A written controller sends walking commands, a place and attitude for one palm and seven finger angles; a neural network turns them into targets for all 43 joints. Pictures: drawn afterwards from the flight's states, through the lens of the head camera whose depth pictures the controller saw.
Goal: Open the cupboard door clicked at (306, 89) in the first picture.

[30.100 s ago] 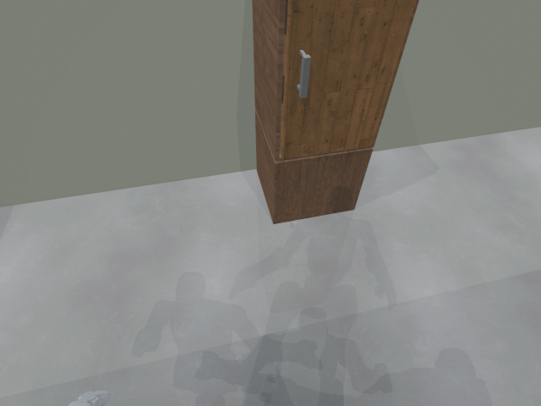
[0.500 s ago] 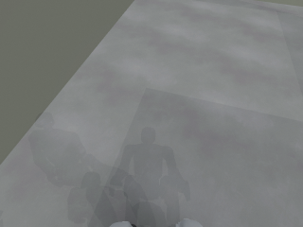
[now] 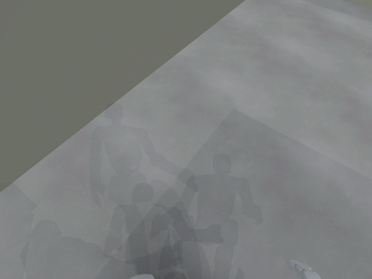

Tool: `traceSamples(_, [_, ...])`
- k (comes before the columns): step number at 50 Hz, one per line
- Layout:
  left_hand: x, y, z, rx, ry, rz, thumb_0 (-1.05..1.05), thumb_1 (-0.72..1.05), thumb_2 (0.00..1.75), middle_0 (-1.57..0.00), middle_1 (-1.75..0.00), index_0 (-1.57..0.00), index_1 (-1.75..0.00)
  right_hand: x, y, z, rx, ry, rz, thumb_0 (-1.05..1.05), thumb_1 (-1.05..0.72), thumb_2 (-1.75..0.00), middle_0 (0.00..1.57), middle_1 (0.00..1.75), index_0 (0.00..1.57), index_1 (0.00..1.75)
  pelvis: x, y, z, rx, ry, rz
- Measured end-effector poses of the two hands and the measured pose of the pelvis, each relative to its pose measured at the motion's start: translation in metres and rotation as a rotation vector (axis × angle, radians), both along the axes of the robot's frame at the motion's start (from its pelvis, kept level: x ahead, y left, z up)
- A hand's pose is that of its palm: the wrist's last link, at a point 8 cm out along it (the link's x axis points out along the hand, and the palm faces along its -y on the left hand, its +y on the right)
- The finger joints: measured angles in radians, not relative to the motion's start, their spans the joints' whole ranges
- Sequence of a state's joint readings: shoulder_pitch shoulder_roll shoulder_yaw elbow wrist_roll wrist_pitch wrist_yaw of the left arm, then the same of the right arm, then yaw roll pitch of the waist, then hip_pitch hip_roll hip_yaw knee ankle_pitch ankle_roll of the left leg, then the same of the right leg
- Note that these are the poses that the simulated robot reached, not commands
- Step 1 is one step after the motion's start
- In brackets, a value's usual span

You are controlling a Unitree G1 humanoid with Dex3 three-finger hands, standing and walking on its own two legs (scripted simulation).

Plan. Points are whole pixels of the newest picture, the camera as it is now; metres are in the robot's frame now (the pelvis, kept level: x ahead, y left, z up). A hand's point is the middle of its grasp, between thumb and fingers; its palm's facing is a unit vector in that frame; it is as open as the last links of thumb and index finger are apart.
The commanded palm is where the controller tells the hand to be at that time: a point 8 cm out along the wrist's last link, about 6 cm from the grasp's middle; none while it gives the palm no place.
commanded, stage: turn to face it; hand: left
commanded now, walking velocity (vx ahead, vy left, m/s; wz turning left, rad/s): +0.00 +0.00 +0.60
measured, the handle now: out of the picture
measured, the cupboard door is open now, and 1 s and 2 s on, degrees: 48 48 48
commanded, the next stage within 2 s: none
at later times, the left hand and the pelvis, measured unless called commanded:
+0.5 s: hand out of the picture +0.06 +0.14 -0.14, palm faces +0.28 -0.92 -0.26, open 7.3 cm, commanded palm none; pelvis +0.03 -0.07 +0.02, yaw +18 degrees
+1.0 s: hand out of the picture +0.02 +0.14 -0.14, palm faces +0.55 -0.77 -0.32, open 7.3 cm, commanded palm none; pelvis +0.06 -0.10 +0.00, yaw +35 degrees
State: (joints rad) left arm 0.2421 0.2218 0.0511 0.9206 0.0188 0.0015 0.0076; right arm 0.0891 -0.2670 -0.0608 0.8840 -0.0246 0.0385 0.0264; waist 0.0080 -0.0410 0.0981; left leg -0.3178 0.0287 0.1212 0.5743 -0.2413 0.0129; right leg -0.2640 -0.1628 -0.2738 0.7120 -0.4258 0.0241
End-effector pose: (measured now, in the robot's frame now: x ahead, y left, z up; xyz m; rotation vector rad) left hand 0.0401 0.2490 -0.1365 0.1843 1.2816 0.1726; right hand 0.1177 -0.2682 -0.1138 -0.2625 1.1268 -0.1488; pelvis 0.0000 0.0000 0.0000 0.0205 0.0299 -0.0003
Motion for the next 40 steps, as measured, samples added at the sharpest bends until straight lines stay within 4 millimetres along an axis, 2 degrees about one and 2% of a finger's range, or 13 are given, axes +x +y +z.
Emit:
traceSamples(3, [-0.008,0.013,-0.006,0.025,0.043,0.043,0.00,0.91,0.90,-0.20,-0.30,-0.21,-0.30,0.020,0.007,0.002,-0.010,-0.031,0.049,0.00,-0.90,-0.90,0.19,0.30,0.20,0.30,0.002,-0.002,-0.003,0.007,-0.006,0.033])
traceSamples(7, [0.001,0.015,0.006,0.045,0.014,0.092,0.00,0.91,0.90,-0.20,-0.29,-0.20,-0.30,0.026,0.010,0.003,-0.003,-0.001,0.091,0.00,-0.90,-0.90,0.20,0.30,0.20,0.30,0.007,-0.011,0.005,-0.004,-0.006,0.074])
traceSamples(12, [0.018,-0.001,0.023,0.067,-0.060,0.116,0.00,0.91,0.90,-0.20,-0.29,-0.20,-0.30,0.030,0.002,-0.008,0.038,0.049,0.122,0.00,-0.90,-0.90,0.20,0.30,0.20,0.30,0.016,-0.029,0.007,-0.009,-0.006,0.124])
traceSamples(16, [0.024,-0.021,0.026,0.101,-0.118,0.131,0.00,0.91,0.90,-0.20,-0.29,-0.20,-0.30,0.040,-0.015,-0.027,0.071,0.073,0.132,0.01,-0.90,-0.90,0.20,0.30,0.20,0.30,0.024,-0.051,-0.002,0.003,-0.007,0.173])
traceSamples(21, [0.009,-0.050,0.033,0.085,-0.101,0.192,0.00,0.91,0.90,-0.20,-0.29,-0.20,-0.30,0.057,-0.024,-0.022,0.072,0.105,0.175,0.01,-0.90,-0.90,0.20,0.30,0.20,0.30,0.028,-0.062,0.008,0.019,-0.020,0.247])
traceSamples(27, [-0.014,-0.073,0.026,0.025,-0.073,0.287,0.00,0.91,0.90,-0.20,-0.30,-0.21,-0.30,0.083,-0.012,-0.007,0.067,0.109,0.271,0.01,-0.90,-0.90,0.19,0.30,0.20,0.30,0.034,-0.069,0.016,0.032,-0.012,0.335])
traceSamples(30, [-0.032,-0.072,0.017,0.006,-0.066,0.352,0.00,0.91,0.90,-0.21,-0.30,-0.21,-0.30,0.099,0.003,-0.004,0.052,0.093,0.339,0.01,-0.90,-0.90,0.19,0.30,0.20,0.30,0.034,-0.067,0.012,0.024,-0.012,0.382])
traceSamples(34, [-0.059,-0.062,-0.004,-0.007,-0.035,0.432,0.00,0.91,0.90,-0.21,-0.30,-0.21,-0.30,0.118,0.022,-0.007,0.028,0.036,0.419,0.01,-0.90,-0.90,0.20,0.30,0.20,0.30,0.033,-0.061,-0.002,0.003,-0.010,0.441])
traceSamples(37, [-0.069,-0.056,-0.002,0.010,-0.006,0.472,0.00,0.91,0.90,-0.20,-0.30,-0.21,-0.30,0.120,0.026,-0.004,0.014,0.033,0.453,0.01,-0.90,-0.90,0.20,0.30,0.20,0.30,0.033,-0.063,0.000,0.002,-0.007,0.470])
traceSamples(40, [-0.069,-0.053,0.008,0.032,-0.019,0.501,0.00,0.91,0.90,-0.20,-0.30,-0.20,-0.30,0.119,0.024,-0.003,0.009,0.058,0.476,0.00,-0.90,-0.90,0.20,0.30,0.20,0.30,0.036,-0.068,0.006,-0.002,-0.004,0.498])
